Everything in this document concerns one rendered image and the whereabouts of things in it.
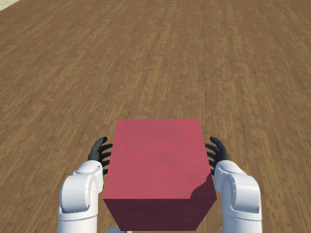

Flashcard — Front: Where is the right robot forearm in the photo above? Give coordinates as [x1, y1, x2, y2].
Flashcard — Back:
[214, 160, 262, 233]

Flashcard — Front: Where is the right robot hand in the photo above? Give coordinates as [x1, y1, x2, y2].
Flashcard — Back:
[204, 136, 229, 176]

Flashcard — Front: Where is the left robot forearm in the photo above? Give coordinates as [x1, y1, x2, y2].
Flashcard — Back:
[57, 160, 104, 233]

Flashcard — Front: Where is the carton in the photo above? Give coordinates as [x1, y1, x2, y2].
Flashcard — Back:
[103, 118, 217, 231]

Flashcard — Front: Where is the left robot hand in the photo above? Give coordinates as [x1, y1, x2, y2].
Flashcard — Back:
[87, 136, 113, 175]

